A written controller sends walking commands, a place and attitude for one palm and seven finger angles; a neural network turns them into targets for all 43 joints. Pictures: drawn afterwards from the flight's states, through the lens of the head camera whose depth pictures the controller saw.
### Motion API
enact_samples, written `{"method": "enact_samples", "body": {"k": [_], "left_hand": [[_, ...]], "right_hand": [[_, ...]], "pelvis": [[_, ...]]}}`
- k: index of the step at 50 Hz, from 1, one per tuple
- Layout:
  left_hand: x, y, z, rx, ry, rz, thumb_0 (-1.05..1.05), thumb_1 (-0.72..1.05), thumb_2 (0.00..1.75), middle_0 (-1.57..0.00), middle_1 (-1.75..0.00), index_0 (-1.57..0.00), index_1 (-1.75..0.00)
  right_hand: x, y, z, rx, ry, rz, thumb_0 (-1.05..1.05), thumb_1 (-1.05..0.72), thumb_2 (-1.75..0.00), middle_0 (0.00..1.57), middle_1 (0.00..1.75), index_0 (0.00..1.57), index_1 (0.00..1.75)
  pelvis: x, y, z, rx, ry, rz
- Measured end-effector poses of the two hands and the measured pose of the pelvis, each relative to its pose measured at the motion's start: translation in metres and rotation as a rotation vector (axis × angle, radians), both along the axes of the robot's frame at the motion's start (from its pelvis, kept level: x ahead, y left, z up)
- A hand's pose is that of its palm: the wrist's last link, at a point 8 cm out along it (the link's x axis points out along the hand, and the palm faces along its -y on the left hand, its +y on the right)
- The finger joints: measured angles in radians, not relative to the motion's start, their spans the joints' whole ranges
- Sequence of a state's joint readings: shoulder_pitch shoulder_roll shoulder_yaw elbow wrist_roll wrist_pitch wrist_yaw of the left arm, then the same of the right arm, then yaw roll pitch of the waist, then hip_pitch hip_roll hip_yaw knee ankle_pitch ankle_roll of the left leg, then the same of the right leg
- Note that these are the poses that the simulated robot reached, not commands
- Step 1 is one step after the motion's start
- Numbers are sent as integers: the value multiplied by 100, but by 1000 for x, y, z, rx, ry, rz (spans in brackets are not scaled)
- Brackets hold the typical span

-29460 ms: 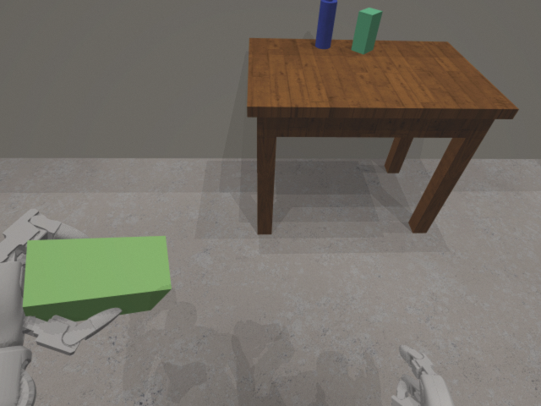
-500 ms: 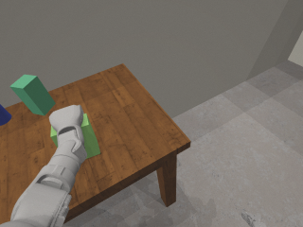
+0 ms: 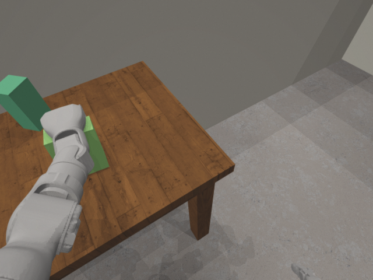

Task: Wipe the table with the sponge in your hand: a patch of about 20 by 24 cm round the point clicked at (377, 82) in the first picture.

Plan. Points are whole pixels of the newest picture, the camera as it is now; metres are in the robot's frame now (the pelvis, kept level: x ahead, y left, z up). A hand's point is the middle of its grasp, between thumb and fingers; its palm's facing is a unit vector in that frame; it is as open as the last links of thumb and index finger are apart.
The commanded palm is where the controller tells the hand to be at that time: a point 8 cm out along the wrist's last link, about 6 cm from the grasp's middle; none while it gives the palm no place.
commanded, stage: wipe forward along the third lane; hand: left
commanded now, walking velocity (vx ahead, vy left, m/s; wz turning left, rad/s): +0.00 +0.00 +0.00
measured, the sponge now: (81, 155) +0.43 +0.26 +0.00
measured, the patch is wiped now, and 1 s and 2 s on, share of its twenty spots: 1.00 1.00 1.00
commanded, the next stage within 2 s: wipe back along the third lane in 0.06 s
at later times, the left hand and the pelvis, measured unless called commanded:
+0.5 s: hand (69, 135) +0.46 +0.27 +0.05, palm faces +0.00 -0.03 -1.00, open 10.5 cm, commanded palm +0.41 +0.26 +0.08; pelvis +0.04 +0.06 +0.01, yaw +0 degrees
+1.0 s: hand (71, 147) +0.42 +0.26 +0.05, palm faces +0.02 -0.05 -1.00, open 10.6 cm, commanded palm +0.35 +0.22 +0.07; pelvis +0.07 +0.09 +0.01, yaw +2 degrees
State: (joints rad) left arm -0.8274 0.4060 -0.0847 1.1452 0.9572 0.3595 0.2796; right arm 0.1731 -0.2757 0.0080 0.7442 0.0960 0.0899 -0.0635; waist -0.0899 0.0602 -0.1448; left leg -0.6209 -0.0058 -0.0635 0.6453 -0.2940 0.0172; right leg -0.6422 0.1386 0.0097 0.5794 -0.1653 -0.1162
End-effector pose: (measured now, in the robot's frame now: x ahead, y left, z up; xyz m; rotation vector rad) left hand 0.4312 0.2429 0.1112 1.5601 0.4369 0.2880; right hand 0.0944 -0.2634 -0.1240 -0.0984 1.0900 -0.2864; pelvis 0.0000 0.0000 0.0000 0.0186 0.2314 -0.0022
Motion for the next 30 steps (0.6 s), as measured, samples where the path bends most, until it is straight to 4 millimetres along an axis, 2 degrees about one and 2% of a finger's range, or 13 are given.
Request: {"method": "enact_samples", "body": {"k": [10,16,22,30], "left_hand": [[25,20,-2,-27,16,-18,2,-58,107,-71,-129,-74,-128],[24,23,-6,-21,-14,-69,2,-58,107,-71,-130,-74,-128],[11,25,-9,-39,-78,-77,1,-56,107,-67,-134,-71,-132],[0,22,-9,-36,-105,-67,0,-53,106,-62,-139,-66,-137]], "right_hand": [[-16,17,0,-20,76,-9,0,-91,-90,20,30,20,30],[-9,37,4,-1,98,-3,1,-91,-90,20,30,19,30],[26,66,11,32,54,39,1,-91,-90,20,30,19,30],[104,108,31,72,-67,135,1,-91,-90,20,30,19,30]], "pelvis": [[12,20,0,-21,27,9],[24,38,4,-26,24,3],[35,55,9,-31,-6,7],[48,75,13,-38,-44,20]]}}
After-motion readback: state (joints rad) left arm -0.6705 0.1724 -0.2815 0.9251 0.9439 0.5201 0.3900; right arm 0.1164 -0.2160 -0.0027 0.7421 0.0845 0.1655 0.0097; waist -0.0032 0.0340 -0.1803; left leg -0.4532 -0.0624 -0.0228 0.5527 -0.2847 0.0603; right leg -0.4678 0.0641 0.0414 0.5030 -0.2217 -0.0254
